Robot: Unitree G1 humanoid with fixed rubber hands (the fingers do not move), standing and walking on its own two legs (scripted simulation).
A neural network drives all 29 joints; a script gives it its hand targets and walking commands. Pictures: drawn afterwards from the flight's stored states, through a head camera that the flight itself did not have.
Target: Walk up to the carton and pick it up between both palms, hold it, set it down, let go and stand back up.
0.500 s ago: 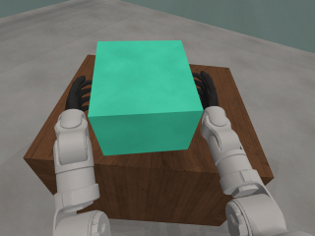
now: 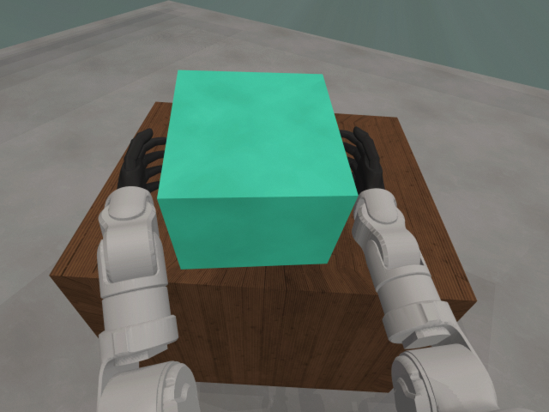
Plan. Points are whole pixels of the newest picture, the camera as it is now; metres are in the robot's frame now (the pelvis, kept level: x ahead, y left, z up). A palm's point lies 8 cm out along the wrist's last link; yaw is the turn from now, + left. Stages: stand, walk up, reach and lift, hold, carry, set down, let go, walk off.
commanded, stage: hold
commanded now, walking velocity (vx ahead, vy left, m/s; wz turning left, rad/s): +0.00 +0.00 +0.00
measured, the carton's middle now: (254, 168) +0.42 +0.00 +0.15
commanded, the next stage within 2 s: none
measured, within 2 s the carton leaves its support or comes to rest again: neither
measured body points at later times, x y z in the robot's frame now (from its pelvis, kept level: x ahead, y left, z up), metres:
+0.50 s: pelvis +0.01 +0.00 +0.00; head +0.00 +0.03 +0.45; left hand +0.39 +0.16 +0.16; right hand +0.39 -0.16 +0.17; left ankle +0.05 +0.13 -0.75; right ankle +0.01 -0.13 -0.75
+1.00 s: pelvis +0.01 +0.00 +0.00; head -0.01 +0.03 +0.45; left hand +0.38 +0.17 +0.17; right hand +0.38 -0.15 +0.17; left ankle +0.05 +0.13 -0.75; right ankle +0.01 -0.13 -0.75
